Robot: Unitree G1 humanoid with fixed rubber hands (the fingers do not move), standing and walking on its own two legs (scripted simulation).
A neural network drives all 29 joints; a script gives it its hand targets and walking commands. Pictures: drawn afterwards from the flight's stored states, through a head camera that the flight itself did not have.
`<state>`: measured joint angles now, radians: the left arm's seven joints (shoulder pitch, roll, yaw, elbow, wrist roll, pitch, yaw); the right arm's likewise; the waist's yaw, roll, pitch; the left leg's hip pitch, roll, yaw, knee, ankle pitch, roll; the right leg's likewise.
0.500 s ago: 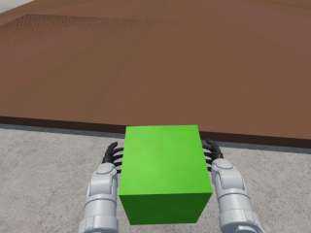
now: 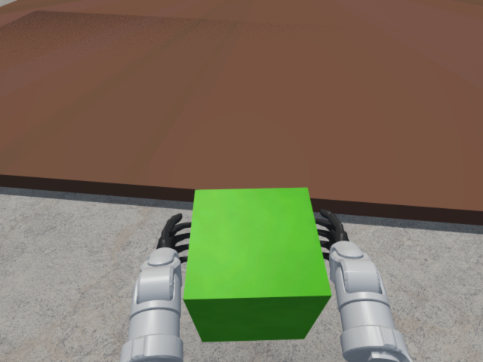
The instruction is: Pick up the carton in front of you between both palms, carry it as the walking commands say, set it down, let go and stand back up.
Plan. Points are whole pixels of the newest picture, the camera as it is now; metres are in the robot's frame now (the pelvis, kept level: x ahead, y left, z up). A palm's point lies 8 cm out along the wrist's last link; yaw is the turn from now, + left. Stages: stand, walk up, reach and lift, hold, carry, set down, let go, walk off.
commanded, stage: reach and lift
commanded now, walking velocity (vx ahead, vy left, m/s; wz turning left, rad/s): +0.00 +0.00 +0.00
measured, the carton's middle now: (252, 268) +0.31 +0.00 -0.04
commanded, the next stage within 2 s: hold in 0.38 s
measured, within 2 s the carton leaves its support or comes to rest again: neither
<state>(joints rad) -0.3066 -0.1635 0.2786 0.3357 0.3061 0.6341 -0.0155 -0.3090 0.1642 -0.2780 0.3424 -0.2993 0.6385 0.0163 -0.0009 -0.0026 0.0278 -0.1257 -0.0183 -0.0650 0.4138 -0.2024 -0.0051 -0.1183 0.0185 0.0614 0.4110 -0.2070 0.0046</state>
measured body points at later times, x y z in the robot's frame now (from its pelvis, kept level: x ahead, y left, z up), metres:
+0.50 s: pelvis +0.00 +0.00 +0.00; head -0.03 +0.00 +0.45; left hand +0.30 +0.15 +0.04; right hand +0.30 -0.15 +0.04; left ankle +0.02 +0.12 -0.74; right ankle +0.02 -0.12 -0.74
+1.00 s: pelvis +0.01 -0.01 -0.01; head -0.04 -0.02 +0.44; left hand +0.32 +0.14 +0.06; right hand +0.31 -0.16 +0.06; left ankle +0.02 +0.12 -0.74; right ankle +0.01 -0.13 -0.74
